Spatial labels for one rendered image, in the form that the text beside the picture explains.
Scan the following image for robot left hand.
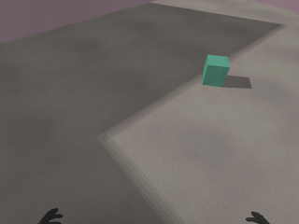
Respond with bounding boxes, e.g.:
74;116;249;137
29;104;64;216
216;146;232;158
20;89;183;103
37;208;63;224

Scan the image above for carton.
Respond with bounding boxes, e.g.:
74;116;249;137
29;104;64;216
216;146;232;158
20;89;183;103
202;54;230;87

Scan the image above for robot right hand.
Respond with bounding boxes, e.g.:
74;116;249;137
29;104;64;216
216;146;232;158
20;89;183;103
246;211;270;224

